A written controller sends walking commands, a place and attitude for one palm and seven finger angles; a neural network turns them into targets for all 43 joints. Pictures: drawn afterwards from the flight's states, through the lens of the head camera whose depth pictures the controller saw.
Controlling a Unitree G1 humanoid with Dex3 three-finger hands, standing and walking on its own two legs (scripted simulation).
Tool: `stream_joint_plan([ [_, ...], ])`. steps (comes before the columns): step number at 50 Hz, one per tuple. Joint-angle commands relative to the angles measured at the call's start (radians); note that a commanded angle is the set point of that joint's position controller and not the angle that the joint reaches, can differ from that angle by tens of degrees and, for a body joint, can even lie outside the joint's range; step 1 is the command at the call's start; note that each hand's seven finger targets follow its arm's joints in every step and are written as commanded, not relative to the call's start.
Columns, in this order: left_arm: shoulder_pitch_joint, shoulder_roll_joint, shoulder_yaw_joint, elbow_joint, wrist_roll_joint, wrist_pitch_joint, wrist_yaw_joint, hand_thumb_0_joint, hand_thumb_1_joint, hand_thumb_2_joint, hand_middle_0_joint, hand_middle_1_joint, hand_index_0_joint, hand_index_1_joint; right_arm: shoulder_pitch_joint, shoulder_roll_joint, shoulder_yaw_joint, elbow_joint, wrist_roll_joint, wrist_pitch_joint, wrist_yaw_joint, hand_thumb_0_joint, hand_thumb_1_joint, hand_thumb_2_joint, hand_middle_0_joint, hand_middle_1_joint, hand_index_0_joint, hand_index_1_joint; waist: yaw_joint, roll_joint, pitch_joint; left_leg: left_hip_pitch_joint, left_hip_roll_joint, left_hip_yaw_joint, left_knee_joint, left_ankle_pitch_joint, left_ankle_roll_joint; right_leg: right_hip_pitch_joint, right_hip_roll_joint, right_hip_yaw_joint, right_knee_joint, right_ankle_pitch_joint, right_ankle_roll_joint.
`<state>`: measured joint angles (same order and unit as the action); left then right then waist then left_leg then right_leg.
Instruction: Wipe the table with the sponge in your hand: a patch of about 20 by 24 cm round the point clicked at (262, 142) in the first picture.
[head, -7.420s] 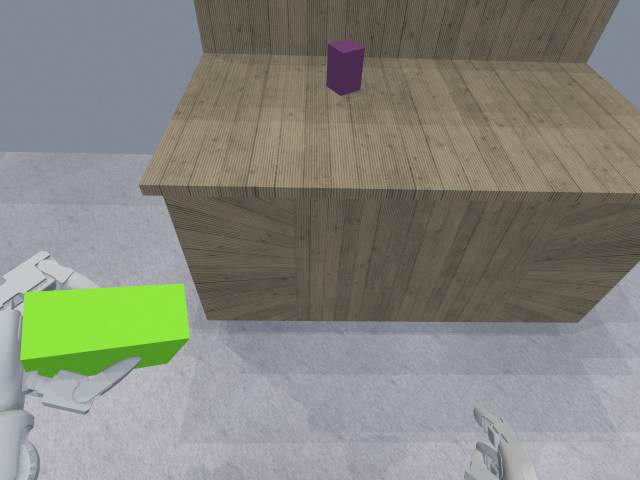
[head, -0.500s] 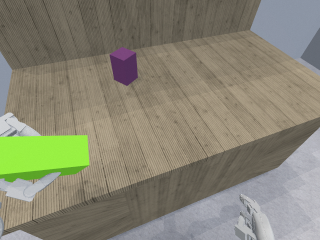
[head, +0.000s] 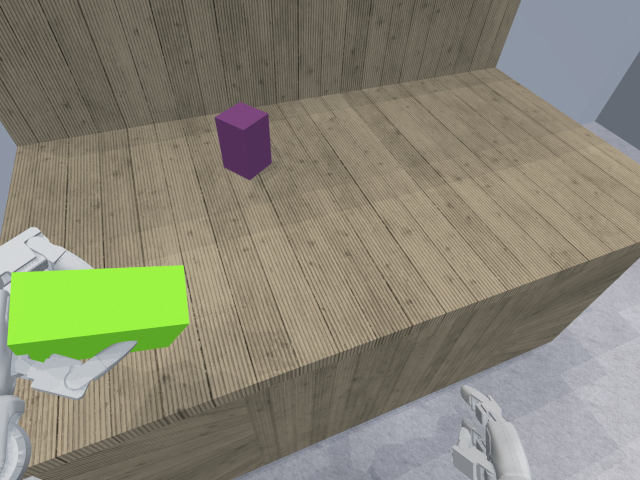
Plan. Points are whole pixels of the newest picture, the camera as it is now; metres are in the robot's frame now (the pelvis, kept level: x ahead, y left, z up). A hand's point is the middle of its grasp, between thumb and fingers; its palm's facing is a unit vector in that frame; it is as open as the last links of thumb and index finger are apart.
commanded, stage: shuffle to correct the standing spot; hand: left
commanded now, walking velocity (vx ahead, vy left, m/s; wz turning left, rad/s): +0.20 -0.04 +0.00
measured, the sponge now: (129, 314) +0.23 +0.20 +0.16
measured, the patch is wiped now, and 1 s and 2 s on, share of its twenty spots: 0.00 0.00 0.00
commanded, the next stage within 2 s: come to a stop and stand still in 0.02 s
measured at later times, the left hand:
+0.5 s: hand (10, 289) +0.23 +0.29 +0.19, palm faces +0.47 -0.77 -0.44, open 9.3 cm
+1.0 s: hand out of the picture +0.19 +0.30 +0.17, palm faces +0.44 -0.84 -0.31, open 9.3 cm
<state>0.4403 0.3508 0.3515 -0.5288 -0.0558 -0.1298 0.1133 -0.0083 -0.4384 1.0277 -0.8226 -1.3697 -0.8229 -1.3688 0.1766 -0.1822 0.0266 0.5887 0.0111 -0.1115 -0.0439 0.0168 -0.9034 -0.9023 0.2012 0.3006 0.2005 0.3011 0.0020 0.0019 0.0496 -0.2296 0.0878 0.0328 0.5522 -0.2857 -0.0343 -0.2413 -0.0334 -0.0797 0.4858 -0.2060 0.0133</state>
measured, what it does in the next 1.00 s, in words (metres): stands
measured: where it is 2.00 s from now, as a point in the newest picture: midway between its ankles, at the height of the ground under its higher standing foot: outside the picture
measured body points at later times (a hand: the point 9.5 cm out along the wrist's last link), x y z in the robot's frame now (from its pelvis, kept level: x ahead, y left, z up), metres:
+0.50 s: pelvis -0.01 +0.01 +0.00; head +0.02 +0.02 +0.45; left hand +0.20 +0.33 +0.21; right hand +0.18 -0.22 -0.07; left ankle +0.01 +0.14 -0.73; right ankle +0.03 -0.13 -0.73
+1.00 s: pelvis -0.03 +0.04 +0.00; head -0.01 +0.07 +0.45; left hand +0.16 +0.34 +0.18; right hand +0.15 -0.17 -0.06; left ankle +0.01 +0.14 -0.73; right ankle +0.04 -0.13 -0.73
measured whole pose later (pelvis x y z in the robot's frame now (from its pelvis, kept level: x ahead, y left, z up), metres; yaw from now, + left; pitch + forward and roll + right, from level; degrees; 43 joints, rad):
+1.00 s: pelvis -0.03 +0.04 +0.00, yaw +1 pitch -3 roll -1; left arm 0.34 0.35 0.36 -0.42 -0.02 -0.28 0.10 -0.01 -0.44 1.03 -0.82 -1.37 -0.82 -1.37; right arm 0.23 -0.17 0.03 0.62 0.00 -0.21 0.00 0.02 -0.90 -0.90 0.20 0.30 0.20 0.30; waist 0.05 -0.06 0.09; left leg -0.23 0.01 0.04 0.51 -0.22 0.02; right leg -0.23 -0.08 -0.02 0.41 -0.13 0.06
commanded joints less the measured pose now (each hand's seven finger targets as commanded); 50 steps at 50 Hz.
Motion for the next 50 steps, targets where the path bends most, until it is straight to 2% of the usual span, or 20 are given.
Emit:
stream_joint_plan([
  [1, -0.058, 0.153, 0.102, -0.217, -0.018, -0.051, 0.024, 0.000, 0.100, 1.300, -1.200, -1.600, -1.200, -1.600, -0.098, -0.128, -0.057, -0.152, 0.009, -0.043, -0.022, 0.000, -0.900, -0.900, 0.200, 0.300, 0.200, 0.300, -0.007, 0.047, -0.114, -0.053, -0.009, -0.014, -0.089, -0.005, 0.066, 0.079, -0.022, 0.082, -0.065, 0.063, -0.055],
  [6, -0.040, 0.173, 0.122, -0.219, -0.025, -0.049, 0.030, 0.000, 0.100, 1.300, -1.200, -1.600, -1.200, -1.600, -0.103, -0.135, -0.063, -0.151, 0.010, -0.038, -0.029, 0.000, -0.900, -0.900, 0.200, 0.300, 0.200, 0.300, -0.009, 0.008, -0.126, -0.024, -0.027, -0.007, -0.038, 0.038, 0.065, 0.057, -0.054, 0.116, -0.076, 0.069, -0.067],
  [13, 0.041, 0.161, 0.126, -0.231, -0.030, -0.054, 0.033, 0.000, 0.100, 1.300, -1.200, -1.600, -1.200, -1.600, -0.115, -0.149, -0.072, -0.150, 0.009, -0.040, -0.019, 0.000, -0.900, -0.900, 0.200, 0.300, 0.200, 0.300, -0.002, -0.002, -0.177, 0.012, -0.022, -0.017, -0.043, 0.289, 0.039, 0.160, -0.065, 0.075, -0.051, 0.390, -0.032],
  [14, 0.053, 0.179, 0.138, -0.235, -0.032, -0.052, 0.037, 0.000, 0.100, 1.300, -1.200, -1.600, -1.200, -1.600, -0.124, -0.150, -0.071, -0.145, 0.013, -0.039, -0.021, 0.000, -0.900, -0.900, 0.200, 0.300, 0.200, 0.300, -0.001, 0.029, -0.167, 0.025, -0.018, -0.020, -0.067, 0.300, 0.040, 0.155, -0.060, 0.068, -0.057, 0.381, -0.026],
  [18, 0.044, 0.157, 0.123, -0.215, -0.032, -0.050, 0.036, 0.000, 0.100, 1.300, -1.200, -1.600, -1.200, -1.600, -0.120, -0.148, -0.067, -0.145, 0.006, -0.035, -0.019, 0.000, -0.900, -0.900, 0.200, 0.300, 0.200, 0.300, 0.003, -0.006, -0.154, 0.007, -0.011, -0.028, -0.111, 0.229, 0.035, 0.154, -0.046, 0.063, -0.091, 0.287, -0.016],
  [19, 0.035, 0.175, 0.131, -0.230, -0.031, -0.050, 0.039, 0.000, 0.100, 1.300, -1.200, -1.600, -1.200, -1.600, -0.129, -0.150, -0.068, -0.141, 0.009, -0.035, -0.023, 0.000, -0.900, -0.900, 0.200, 0.300, 0.200, 0.300, 0.004, 0.023, -0.143, 0.017, -0.008, -0.026, -0.131, 0.212, 0.037, 0.145, -0.042, 0.065, -0.101, 0.267, -0.012],
  [20, -0.918, 0.892, 0.656, -0.267, 0.120, -0.125, 0.029, 0.000, 0.100, 1.300, -1.200, -1.600, -1.200, -1.600, 0.096, -0.154, -0.115, -0.097, -0.041, -0.081, -0.034, 0.000, -0.900, -0.900, 0.200, 0.300, 0.200, 0.300, 0.060, -0.189, -0.044, -0.117, -0.008, 0.081, 0.065, 0.212, 0.034, 0.070, -0.057, 0.146, -0.119, 0.259, -0.029],
  [21, -0.368, 0.301, 0.253, 0.249, 0.046, -0.101, -0.017, 0.000, 0.100, 1.300, -1.200, -1.600, -1.200, -1.600, 0.043, -0.073, -0.081, -0.071, -0.022, -0.082, -0.018, 0.000, -0.900, -0.900, 0.200, 0.300, 0.200, 0.300, 0.030, -0.218, -0.193, -0.056, -0.105, 0.031, 0.002, 0.113, 0.032, 0.141, -0.145, 0.187, -0.092, 0.369, -0.120],
  [22, -0.258, 0.246, 0.186, 0.177, 0.031, -0.118, -0.021, 0.000, 0.100, 1.300, -1.200, -1.600, -1.200, -1.600, 0.029, -0.131, -0.086, -0.151, -0.008, -0.097, -0.010, 0.000, -0.900, -0.900, 0.200, 0.300, 0.200, 0.300, 0.054, -0.099, -0.133, -0.003, -0.083, 0.054, -0.052, 0.104, 0.022, 0.115, -0.139, 0.248, -0.122, 0.426, -0.091],
  [23, -0.223, 0.189, 0.109, 0.083, 0.009, -0.141, -0.022, 0.000, 0.100, 1.300, -1.200, -1.600, -1.200, -1.600, 0.008, -0.134, -0.083, -0.131, -0.006, -0.096, -0.002, 0.000, -0.900, -0.900, 0.200, 0.300, 0.200, 0.300, 0.034, -0.002, -0.180, 0.027, -0.084, 0.031, -0.112, 0.101, 0.034, 0.159, -0.135, 0.167, -0.100, 0.283, -0.076],
  [24, -0.162, 0.105, 0.043, 0.027, -0.008, -0.148, -0.018, 0.000, 0.100, 1.300, -1.200, -1.600, -1.200, -1.600, -0.040, -0.128, -0.079, -0.133, 0.007, -0.106, 0.011, 0.000, -0.900, -0.900, 0.200, 0.300, 0.200, 0.300, 0.032, 0.114, -0.192, 0.091, -0.056, 0.021, -0.146, 0.193, 0.044, 0.137, -0.084, 0.129, -0.069, 0.204, -0.055],
  [25, -0.165, 0.124, 0.021, -0.060, 0.001, -0.155, -0.016, 0.000, 0.100, 1.300, -1.200, -1.600, -1.200, -1.600, -0.040, -0.138, -0.080, -0.146, 0.000, -0.113, 0.021, 0.000, -0.900, -0.900, 0.200, 0.300, 0.200, 0.300, 0.043, 0.131, -0.171, 0.074, -0.036, 0.010, -0.151, 0.241, 0.045, 0.124, -0.057, 0.099, -0.062, 0.161, -0.037],
  [28, -0.108, 0.168, 0.052, -0.100, 0.011, -0.156, -0.004, 0.000, 0.100, 1.300, -1.200, -1.600, -1.200, -1.600, -0.045, -0.138, -0.072, -0.150, -0.003, -0.123, 0.036, 0.000, -0.900, -0.900, 0.200, 0.300, 0.200, 0.300, 0.051, 0.002, -0.128, -0.066, -0.025, -0.022, -0.195, 0.098, 0.047, 0.168, -0.030, 0.075, -0.063, 0.041, -0.017],
  [30, -0.140, 0.205, 0.102, -0.124, 0.013, -0.166, 0.005, 0.000, 0.100, 1.300, -1.200, -1.600, -1.200, -1.600, -0.059, -0.137, -0.064, -0.155, 0.000, -0.124, 0.029, 0.000, -0.900, -0.900, 0.200, 0.300, 0.200, 0.300, 0.044, 0.001, -0.103, -0.119, -0.017, -0.038, -0.235, 0.005, 0.053, 0.163, -0.022, 0.047, -0.047, -0.015, -0.012],
  [34, -0.203, 0.272, 0.186, -0.155, 0.014, -0.193, 0.013, 0.000, 0.100, 1.300, -1.200, -1.600, -1.200, -1.600, -0.067, -0.126, -0.058, -0.155, 0.008, -0.134, 0.013, 0.000, -0.900, -0.900, 0.200, 0.300, 0.200, 0.300, 0.038, 0.105, -0.076, -0.150, -0.003, -0.052, -0.267, -0.096, 0.065, 0.163, -0.015, 0.058, -0.036, -0.016, -0.015],
  [35, -0.218, 0.228, 0.155, -0.141, 0.012, -0.202, 0.010, 0.000, 0.100, 1.300, -1.200, -1.600, -1.200, -1.600, -0.052, -0.126, -0.058, -0.153, 0.001, -0.136, 0.010, 0.000, -0.900, -0.900, 0.200, 0.300, 0.200, 0.300, 0.035, 0.121, -0.089, -0.166, -0.003, -0.059, -0.268, -0.106, 0.066, 0.179, -0.020, 0.049, -0.031, -0.015, -0.018],
  [40, -0.218, 0.161, 0.084, -0.128, 0.018, -0.218, 0.001, 0.000, 0.100, 1.300, -1.200, -1.600, -1.200, -1.600, -0.038, -0.127, -0.054, -0.133, 0.000, -0.163, 0.022, 0.000, -0.900, -0.900, 0.200, 0.300, 0.200, 0.300, 0.032, 0.135, -0.083, -0.150, -0.010, -0.055, -0.259, -0.116, 0.057, 0.167, -0.011, 0.056, -0.055, -0.018, -0.019],
  [45, -0.195, 0.133, 0.056, -0.088, 0.030, -0.211, -0.002, 0.000, 0.100, 1.300, -1.200, -1.600, -1.200, -1.600, -0.026, -0.134, -0.058, -0.117, -0.004, -0.164, 0.032, 0.000, -0.900, -0.900, 0.200, 0.300, 0.200, 0.300, 0.030, 0.058, -0.077, -0.124, -0.025, -0.056, -0.245, -0.094, 0.046, 0.143, -0.002, 0.070, -0.100, -0.022, -0.014],
  [49, -0.200, 0.180, 0.105, -0.111, 0.034, -0.207, 0.002, 0.000, 0.100, 1.300, -1.200, -1.600, -1.200, -1.600, -0.053, -0.132, -0.059, -0.124, 0.002, -0.156, 0.029, 0.000, -0.900, -0.900, 0.200, 0.300, 0.200, 0.300, 0.030, 0.077, -0.070, -0.114, -0.021, -0.051, -0.253, -0.084, 0.043, 0.147, 0.004, 0.076, -0.102, 0.006, -0.010],
  [50, -0.205, 0.146, 0.077, -0.103, 0.032, -0.212, -0.002, 0.000, 0.100, 1.300, -1.200, -1.600, -1.200, -1.600, -0.039, -0.133, -0.058, -0.124, -0.005, -0.150, 0.028, 0.000, -0.900, -0.900, 0.200, 0.300, 0.200, 0.300, 0.027, 0.077, -0.077, -0.127, -0.026, -0.057, -0.255, -0.084, 0.043, 0.157, 0.005, 0.068, -0.104, 0.005, -0.010],
])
